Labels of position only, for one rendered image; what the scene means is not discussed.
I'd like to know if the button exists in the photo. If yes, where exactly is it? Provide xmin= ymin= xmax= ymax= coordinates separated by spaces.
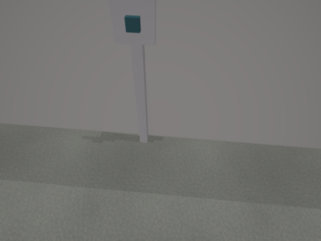
xmin=124 ymin=15 xmax=141 ymax=33

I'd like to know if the panel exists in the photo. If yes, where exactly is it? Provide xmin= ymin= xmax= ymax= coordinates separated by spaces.
xmin=108 ymin=0 xmax=156 ymax=143

